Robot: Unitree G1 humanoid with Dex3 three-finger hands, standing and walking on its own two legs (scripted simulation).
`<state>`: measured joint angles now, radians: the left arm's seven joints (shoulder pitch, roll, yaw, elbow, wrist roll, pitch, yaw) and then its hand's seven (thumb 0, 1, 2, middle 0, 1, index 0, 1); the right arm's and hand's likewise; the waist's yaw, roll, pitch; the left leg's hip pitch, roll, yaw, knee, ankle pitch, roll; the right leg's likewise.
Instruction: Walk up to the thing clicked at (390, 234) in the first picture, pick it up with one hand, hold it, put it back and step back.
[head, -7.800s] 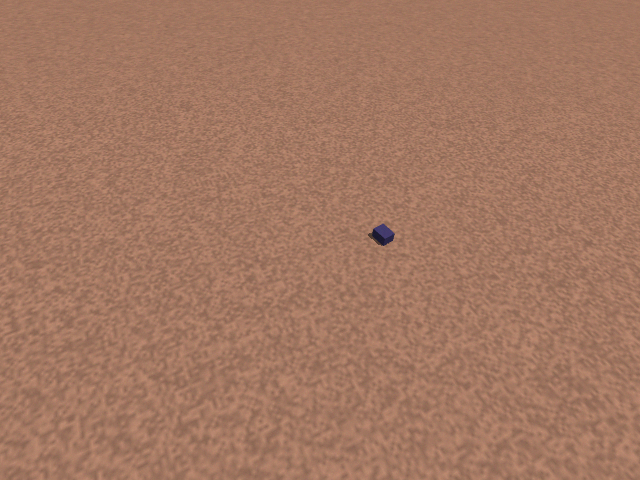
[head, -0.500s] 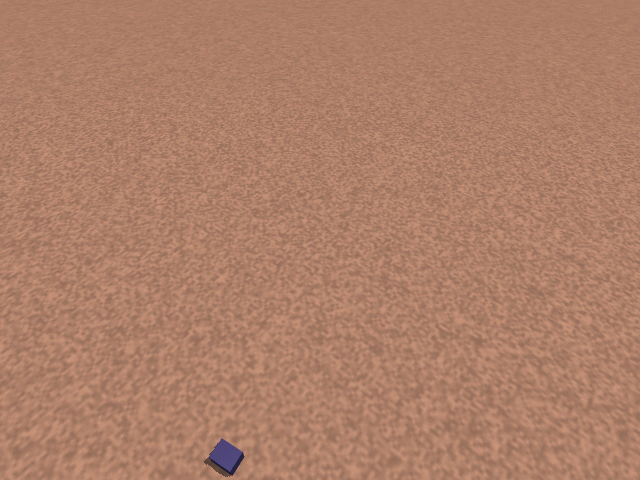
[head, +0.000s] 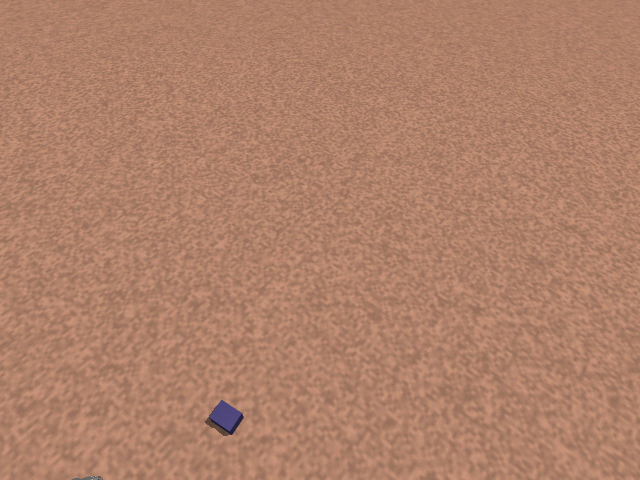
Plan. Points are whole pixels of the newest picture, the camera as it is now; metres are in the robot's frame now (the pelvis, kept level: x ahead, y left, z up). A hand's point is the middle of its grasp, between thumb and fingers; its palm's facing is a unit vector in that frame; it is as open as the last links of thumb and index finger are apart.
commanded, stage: walk up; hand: left
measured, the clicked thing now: (226, 417) +0.39 +0.25 -0.75
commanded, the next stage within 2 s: stand in 1.82 s
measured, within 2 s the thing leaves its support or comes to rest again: neither
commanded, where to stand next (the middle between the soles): +0.00 +0.01 m, yaw +1 degrees
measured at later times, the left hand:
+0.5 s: hand out of the picture +0.04 +0.27 -0.17, palm faces +0.00 -0.95 -0.31, open 7.4 cm
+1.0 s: hand out of the picture +0.05 +0.24 -0.14, palm faces +0.02 -0.94 -0.33, open 7.4 cm
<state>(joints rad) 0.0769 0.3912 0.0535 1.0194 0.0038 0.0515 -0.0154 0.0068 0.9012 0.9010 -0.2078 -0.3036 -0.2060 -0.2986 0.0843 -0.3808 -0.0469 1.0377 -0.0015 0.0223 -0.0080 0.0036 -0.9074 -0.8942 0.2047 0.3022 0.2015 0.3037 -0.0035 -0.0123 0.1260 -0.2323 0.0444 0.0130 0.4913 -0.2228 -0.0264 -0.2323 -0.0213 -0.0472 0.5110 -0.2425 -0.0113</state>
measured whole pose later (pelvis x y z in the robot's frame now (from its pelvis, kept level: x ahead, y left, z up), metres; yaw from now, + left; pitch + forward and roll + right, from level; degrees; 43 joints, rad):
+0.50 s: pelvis -0.04 +0.02 +0.00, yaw +0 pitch -3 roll +0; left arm 0.12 0.37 0.04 1.02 0.00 0.05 -0.02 0.01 0.90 0.90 -0.21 -0.30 -0.21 -0.30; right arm 0.18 -0.32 -0.02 0.99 -0.03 -0.02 0.00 0.01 -0.90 -0.89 0.21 0.30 0.20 0.30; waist 0.01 -0.05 0.13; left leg -0.16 0.00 0.02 0.52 -0.31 0.01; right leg -0.20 -0.01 0.04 0.54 -0.35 -0.02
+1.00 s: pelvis -0.03 -0.01 +0.01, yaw +0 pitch -3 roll +0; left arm 0.10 0.34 0.03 1.12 0.00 -0.01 -0.02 0.01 0.90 0.90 -0.21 -0.30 -0.21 -0.30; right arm 0.12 -0.36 -0.02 1.08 -0.02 -0.02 0.00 0.00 -0.91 -0.89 0.20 0.30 0.20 0.30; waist 0.00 0.01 0.04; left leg -0.06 0.04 0.00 0.33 -0.22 -0.03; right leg -0.10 0.02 0.02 0.35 -0.20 -0.01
